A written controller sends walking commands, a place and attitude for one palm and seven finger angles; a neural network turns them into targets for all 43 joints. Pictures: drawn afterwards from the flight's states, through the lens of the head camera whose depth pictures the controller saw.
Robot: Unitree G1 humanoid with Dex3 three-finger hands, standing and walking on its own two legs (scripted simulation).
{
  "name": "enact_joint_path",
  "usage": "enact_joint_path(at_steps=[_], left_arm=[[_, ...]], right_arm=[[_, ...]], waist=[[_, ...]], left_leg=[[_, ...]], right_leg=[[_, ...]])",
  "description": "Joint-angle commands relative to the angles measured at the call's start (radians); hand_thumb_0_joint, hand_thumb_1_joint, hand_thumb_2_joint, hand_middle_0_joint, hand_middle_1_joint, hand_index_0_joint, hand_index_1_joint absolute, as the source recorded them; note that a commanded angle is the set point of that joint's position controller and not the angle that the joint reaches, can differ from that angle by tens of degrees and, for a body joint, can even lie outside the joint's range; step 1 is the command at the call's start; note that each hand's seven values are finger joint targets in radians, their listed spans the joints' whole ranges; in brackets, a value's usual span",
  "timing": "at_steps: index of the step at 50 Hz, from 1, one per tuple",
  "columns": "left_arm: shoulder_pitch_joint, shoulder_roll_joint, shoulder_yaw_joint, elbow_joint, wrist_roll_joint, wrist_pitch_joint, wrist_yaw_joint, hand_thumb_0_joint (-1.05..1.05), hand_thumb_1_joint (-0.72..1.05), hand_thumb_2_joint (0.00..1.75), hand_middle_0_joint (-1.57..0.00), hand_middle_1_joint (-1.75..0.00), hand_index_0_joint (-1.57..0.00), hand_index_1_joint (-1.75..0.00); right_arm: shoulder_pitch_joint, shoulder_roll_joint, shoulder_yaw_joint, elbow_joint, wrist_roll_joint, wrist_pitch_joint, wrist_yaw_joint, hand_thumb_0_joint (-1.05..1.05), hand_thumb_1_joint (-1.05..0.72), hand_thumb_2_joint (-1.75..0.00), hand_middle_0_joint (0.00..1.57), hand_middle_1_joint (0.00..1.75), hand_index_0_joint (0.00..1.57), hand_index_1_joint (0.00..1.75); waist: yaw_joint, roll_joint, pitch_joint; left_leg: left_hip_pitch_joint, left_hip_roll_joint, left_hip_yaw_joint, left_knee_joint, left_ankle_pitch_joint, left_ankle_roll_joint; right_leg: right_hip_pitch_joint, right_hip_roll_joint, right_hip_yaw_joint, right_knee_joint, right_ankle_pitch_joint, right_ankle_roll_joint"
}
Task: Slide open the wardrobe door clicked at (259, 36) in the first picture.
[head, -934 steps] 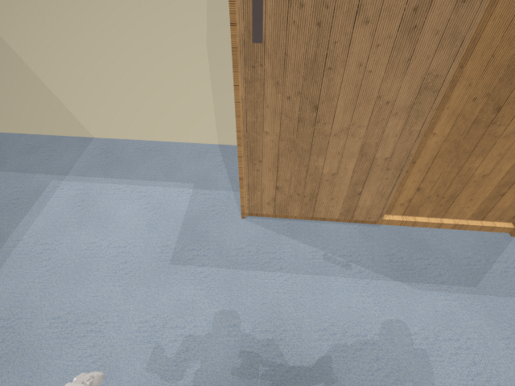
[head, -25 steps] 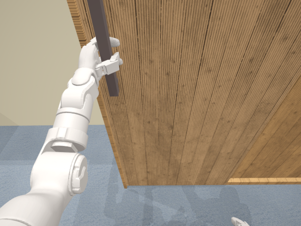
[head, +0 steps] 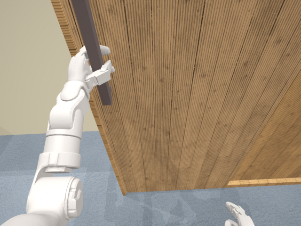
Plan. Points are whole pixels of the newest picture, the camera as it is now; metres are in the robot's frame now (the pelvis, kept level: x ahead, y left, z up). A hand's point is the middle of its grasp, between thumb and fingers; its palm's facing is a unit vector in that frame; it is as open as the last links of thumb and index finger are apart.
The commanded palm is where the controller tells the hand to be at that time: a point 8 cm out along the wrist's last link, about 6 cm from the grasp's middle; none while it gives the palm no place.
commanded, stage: tug the door sideways, standing still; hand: left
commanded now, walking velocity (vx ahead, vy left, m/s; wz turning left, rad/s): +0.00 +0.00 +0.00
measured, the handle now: (98, 55) +0.47 +0.14 +0.25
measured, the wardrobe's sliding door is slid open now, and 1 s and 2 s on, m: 0.00 0.06 0.20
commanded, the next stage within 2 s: step sideways, sliding the door along in 0.68 s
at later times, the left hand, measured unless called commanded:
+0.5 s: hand (108, 72) +0.42 +0.11 +0.23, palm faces +0.09 -1.00 -0.02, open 5.7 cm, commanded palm +0.40 +0.11 +0.23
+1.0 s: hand (129, 73) +0.42 +0.06 +0.23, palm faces -0.03 -1.00 -0.05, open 6.2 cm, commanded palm +0.41 +0.10 +0.23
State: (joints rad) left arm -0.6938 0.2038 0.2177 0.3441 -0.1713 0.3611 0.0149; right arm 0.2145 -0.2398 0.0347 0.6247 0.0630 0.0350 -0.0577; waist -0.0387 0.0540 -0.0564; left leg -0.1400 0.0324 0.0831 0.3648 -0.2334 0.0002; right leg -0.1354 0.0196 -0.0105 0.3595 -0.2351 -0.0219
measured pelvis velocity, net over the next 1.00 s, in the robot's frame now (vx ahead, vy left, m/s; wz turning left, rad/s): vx -0.03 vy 0.00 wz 0.02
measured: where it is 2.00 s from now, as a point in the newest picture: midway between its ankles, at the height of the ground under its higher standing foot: outside the picture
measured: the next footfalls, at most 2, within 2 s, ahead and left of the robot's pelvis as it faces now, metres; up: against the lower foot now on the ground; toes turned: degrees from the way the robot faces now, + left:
left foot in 1.34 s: +0.02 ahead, +0.06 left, +0.00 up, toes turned +14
right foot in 1.68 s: +0.11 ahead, -0.39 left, +0.00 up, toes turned +0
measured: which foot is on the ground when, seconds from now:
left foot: down 0.00-1.00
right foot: down 0.00-1.00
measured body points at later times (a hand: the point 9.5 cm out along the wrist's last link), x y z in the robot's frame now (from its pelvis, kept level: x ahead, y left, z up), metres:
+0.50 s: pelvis -0.01 +0.00 +0.00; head -0.01 -0.01 +0.45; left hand +0.41 +0.16 +0.24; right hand +0.18 -0.20 -0.11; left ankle -0.03 +0.12 -0.75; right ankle -0.03 -0.10 -0.75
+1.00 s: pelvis -0.03 +0.00 -0.02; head -0.01 -0.02 +0.43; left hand +0.42 +0.11 +0.23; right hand +0.08 -0.24 -0.14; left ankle -0.03 +0.12 -0.75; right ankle -0.05 -0.11 -0.73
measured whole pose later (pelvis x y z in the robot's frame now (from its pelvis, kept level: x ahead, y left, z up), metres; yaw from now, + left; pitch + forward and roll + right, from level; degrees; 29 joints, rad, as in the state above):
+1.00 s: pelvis -0.03 +0.00 -0.02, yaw +1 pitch +0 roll +0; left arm -0.95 0.17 0.04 0.67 -0.16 -0.02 0.10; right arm 0.24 -0.19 0.00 0.73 0.02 -0.06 -0.08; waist -0.04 0.04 0.05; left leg -0.29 0.03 0.06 0.57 -0.29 0.01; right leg -0.35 0.01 -0.01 0.76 -0.42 -0.01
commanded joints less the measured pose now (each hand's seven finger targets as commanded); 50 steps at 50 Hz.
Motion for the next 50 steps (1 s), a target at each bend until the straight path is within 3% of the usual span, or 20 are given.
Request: enact_joint_path(at_steps=[1, 2, 4, 7, 12, 20, 25, 30, 36, 38, 39, 40, 41, 42, 43, 45, 46, 47, 48, 50], left_arm=[[-0.279, 0.238, 0.099, -0.313, -0.012, -0.001, -0.015, 0.00, 0.90, 0.90, -0.45, -1.40, -0.45, -1.40], [-0.280, 0.211, 0.072, -0.361, -0.009, 0.008, -0.017, 0.00, 0.90, 0.90, -0.45, -1.40, -0.45, -1.40], [-0.388, 0.101, -0.033, -0.356, -0.011, 0.032, -0.009, 0.00, 0.90, 0.90, -0.45, -1.40, -0.45, -1.40], [-0.554, 0.045, -0.090, -0.279, 0.002, 0.054, 0.027, 0.00, 0.90, 0.90, -0.45, -1.40, -0.45, -1.40], [-0.639, -0.043, -0.169, -0.254, 0.020, 0.046, 0.046, 0.00, 0.90, 0.90, -0.45, -1.40, -0.45, -1.40], [-0.748, -0.170, -0.270, -0.111, 0.007, -0.014, 0.035, 0.00, 0.90, 0.90, -0.45, -1.40, -0.45, -1.40], [-0.847, -0.232, -0.324, -0.051, 0.008, -0.061, 0.045, 0.00, 0.90, 0.90, -0.45, -1.40, -0.45, -1.40], [-0.914, -0.306, -0.378, 0.015, 0.006, -0.103, 0.067, 0.00, 0.90, 0.90, -0.45, -1.40, -0.45, -1.40], [-0.941, -0.322, -0.379, 0.107, 0.004, -0.147, 0.100, 0.00, 0.90, 0.90, -0.45, -1.40, -0.45, -1.40], [-0.995, -0.339, -0.391, 0.103, 0.007, -0.162, 0.111, 0.00, 0.90, 0.90, -0.45, -1.40, -0.45, -1.40], [-1.031, -0.327, -0.376, 0.112, 0.006, -0.166, 0.119, 0.00, 0.90, 0.90, -0.45, -1.40, -0.45, -1.40], [-0.918, 0.164, -0.134, 0.127, 0.076, -0.310, 0.115, 0.00, 0.90, 0.90, -0.45, -1.40, -0.45, -1.40], [-0.864, 0.152, -0.130, 0.172, 0.094, -0.374, 0.111, 0.00, 0.90, 0.90, -0.45, -1.40, -0.45, -1.40], [-0.850, 0.043, -0.190, 0.143, 0.079, -0.415, 0.091, 0.00, 0.90, 0.90, -0.45, -1.40, -0.45, -1.40], [-0.849, 0.008, -0.217, 0.124, 0.068, -0.445, 0.074, 0.00, 0.90, 0.90, -0.45, -1.40, -0.45, -1.40], [-0.889, -0.010, -0.236, 0.071, 0.049, -0.482, 0.058, 0.00, 0.90, 0.90, -0.45, -1.40, -0.45, -1.40], [-0.910, -0.005, -0.241, 0.037, 0.044, -0.492, 0.053, 0.00, 0.90, 0.90, -0.45, -1.40, -0.45, -1.40], [-0.924, 0.018, -0.226, 0.014, 0.041, -0.496, 0.052, 0.00, 0.90, 0.90, -0.45, -1.40, -0.45, -1.40], [-0.927, 0.038, -0.211, -0.001, 0.040, -0.501, 0.053, 0.00, 0.90, 0.90, -0.45, -1.40, -0.45, -1.40], [-0.920, 0.055, -0.198, -0.026, 0.046, -0.509, 0.050, 0.00, 0.90, 0.90, -0.45, -1.40, -0.45, -1.40]], right_arm=[[-0.149, -0.113, -0.037, -0.171, -0.001, -0.024, -0.005, 0.00, -0.90, -0.90, 0.20, 0.30, 0.20, 0.30], [-0.162, -0.106, -0.035, -0.180, -0.001, -0.021, -0.002, 0.00, -0.90, -0.90, 0.20, 0.30, 0.20, 0.30], [-0.159, -0.100, -0.036, -0.162, -0.001, -0.027, -0.001, 0.00, -0.90, -0.90, 0.20, 0.30, 0.20, 0.30], [-0.127, -0.105, -0.042, -0.117, -0.006, -0.036, -0.010, 0.00, -0.90, -0.90, 0.20, 0.30, 0.20, 0.30], [-0.116, -0.093, -0.044, -0.097, -0.017, -0.038, -0.007, 0.00, -0.90, -0.90, 0.20, 0.30, 0.20, 0.30], [-0.112, -0.079, -0.037, -0.073, -0.022, -0.047, -0.002, 0.00, -0.90, -0.90, 0.20, 0.30, 0.20, 0.30], [-0.098, -0.072, -0.033, -0.052, -0.023, -0.071, 0.005, 0.00, -0.90, -0.90, 0.20, 0.30, 0.20, 0.30], [-0.073, -0.067, -0.037, -0.027, -0.023, -0.105, 0.016, 0.00, -0.90, -0.90, 0.20, 0.30, 0.20, 0.30], [-0.037, -0.077, -0.045, 0.010, -0.026, -0.134, 0.023, 0.00, -0.90, -0.90, 0.20, 0.30, 0.20, 0.30], [-0.033, -0.072, -0.043, 0.015, -0.025, -0.146, 0.026, 0.00, -0.90, -0.90, 0.20, 0.30, 0.20, 0.30], [-0.026, -0.072, -0.043, 0.023, -0.026, -0.152, 0.026, 0.00, -0.90, -0.90, 0.20, 0.30, 0.20, 0.30], [-0.022, -0.140, -0.063, 0.025, -0.037, -0.138, 0.002, 0.00, -0.90, -0.90, 0.20, 0.30, 0.20, 0.30], [-0.014, -0.123, -0.059, 0.034, -0.041, -0.130, -0.010, 0.00, -0.90, -0.90, 0.20, 0.30, 0.20, 0.30], [-0.025, -0.112, -0.058, 0.020, -0.041, -0.133, -0.016, 0.00, -0.90, -0.90, 0.20, 0.30, 0.20, 0.30], [-0.035, -0.106, -0.061, 0.006, -0.040, -0.138, -0.025, 0.00, -0.90, -0.90, 0.20, 0.30, 0.20, 0.30], [-0.062, -0.097, -0.066, -0.019, -0.041, -0.141, -0.039, 0.00, -0.90, -0.90, 0.20, 0.30, 0.20, 0.30], [-0.066, -0.091, -0.068, -0.032, -0.040, -0.140, -0.041, 0.00, -0.90, -0.90, 0.20, 0.30, 0.20, 0.30], [-0.076, -0.089, -0.069, -0.027, -0.046, -0.140, -0.040, 0.00, -0.90, -0.90, 0.20, 0.30, 0.20, 0.30], [-0.075, -0.092, -0.073, -0.025, -0.045, -0.137, -0.037, 0.00, -0.90, -0.90, 0.20, 0.30, 0.20, 0.30], [-0.070, -0.098, -0.075, -0.025, -0.044, -0.132, -0.035, 0.00, -0.90, -0.90, 0.20, 0.30, 0.20, 0.30]], waist=[[0.100, -0.121, -0.342], [0.098, -0.080, -0.350], [0.060, -0.085, -0.333], [0.015, -0.096, -0.298], [0.002, -0.054, -0.358], [-0.024, -0.102, -0.321], [-0.036, -0.041, -0.317], [-0.049, -0.039, -0.325], [-0.046, -0.077, -0.325], [-0.052, -0.054, -0.327], [-0.056, -0.044, -0.333], [-0.011, -0.070, -0.284], [-0.005, -0.091, -0.252], [-0.014, -0.082, -0.250], [-0.018, -0.045, -0.243], [-0.023, 0.052, -0.224], [-0.023, 0.069, -0.223], [-0.017, 0.033, -0.213], [-0.012, 0.009, -0.211], [-0.003, 0.034, -0.229]], left_leg=[[0.103, -0.032, -0.029, 0.032, 0.508, 0.043], [0.113, -0.032, -0.027, 0.039, 0.541, 0.043], [0.145, -0.032, -0.032, 0.060, 0.552, 0.042], [0.160, -0.029, -0.047, 0.074, 0.527, 0.043], [0.201, -0.038, -0.064, 0.100, 0.574, 0.042], [0.196, -0.036, -0.095, 0.103, 0.486, 0.041], [0.201, -0.031, -0.115, 0.099, 0.421, 0.030], [0.205, -0.024, -0.137, 0.101, 0.366, 0.020], [0.180, -0.018, -0.149, 0.087, 0.320, 0.011], [0.181, -0.018, -0.151, 0.088, 0.306, 0.008], [0.183, -0.019, -0.150, 0.088, 0.291, 0.005], [0.049, 0.059, -0.140, 0.101, 0.207, 0.056], [0.005, 0.058, -0.141, 0.072, 0.115, 0.059], [0.019, 0.085, -0.160, 0.060, 0.077, 0.063], [0.034, 0.130, -0.210, 0.038, 0.026, 0.081], [0.061, 0.256, -0.385, -0.016, -0.060, 0.155], [0.104, 0.314, -0.481, -0.033, -0.048, 0.197], [0.134, 0.358, -0.520, -0.033, -0.004, 0.231], [0.151, 0.375, -0.504, 0.000, 0.068, 0.238], [0.140, 0.350, -0.374, 0.107, 0.241, 0.204]], right_leg=[[0.208, -0.019, -0.026, 0.036, 0.652, 0.004], [0.205, -0.021, -0.024, 0.045, 0.680, 0.002], [0.146, -0.014, -0.031, 0.042, 0.669, 0.005], [0.069, -0.007, -0.036, 0.035, 0.606, 0.006], [0.052, -0.011, -0.037, 0.059, 0.616, -0.001], [-0.015, -0.007, -0.046, 0.062, 0.505, -0.004], [-0.065, -0.006, -0.049, 0.061, 0.405, -0.011], [-0.117, -0.002, -0.055, 0.065, 0.326, -0.012], [-0.128, 0.000, -0.058, 0.066, 0.270, -0.012], [-0.145, 0.000, -0.056, 0.072, 0.258, -0.013], [-0.155, 0.000, -0.055, 0.071, 0.248, -0.013], [-0.152, -0.052, -0.020, 0.067, 0.098, 0.029], [-0.111, -0.061, -0.019, 0.073, 0.053, 0.027], [-0.123, -0.055, -0.030, 0.111, 0.042, 0.030], [-0.153, -0.042, -0.037, 0.176, 0.005, 0.031], [-0.238, -0.012, -0.024, 0.364, -0.096, 0.026], [-0.307, -0.011, -0.003, 0.464, -0.182, 0.018], [-0.348, -0.026, 0.033, 0.512, -0.243, 0.011], [-0.348, -0.042, 0.054, 0.491, -0.267, 0.002], [-0.250, -0.045, 0.039, 0.341, -0.226, -0.005]])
